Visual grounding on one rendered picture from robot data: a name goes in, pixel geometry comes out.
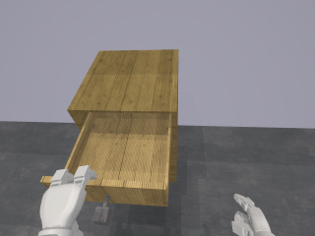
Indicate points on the right robot hand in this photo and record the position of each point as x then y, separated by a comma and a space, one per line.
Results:
254, 221

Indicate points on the handle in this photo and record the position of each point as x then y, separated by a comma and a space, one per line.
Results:
102, 214

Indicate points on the left robot hand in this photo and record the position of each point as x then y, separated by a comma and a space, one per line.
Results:
62, 202

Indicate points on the cabinet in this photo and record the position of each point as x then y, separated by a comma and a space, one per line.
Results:
131, 81

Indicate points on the drawer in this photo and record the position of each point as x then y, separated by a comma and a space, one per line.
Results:
130, 154

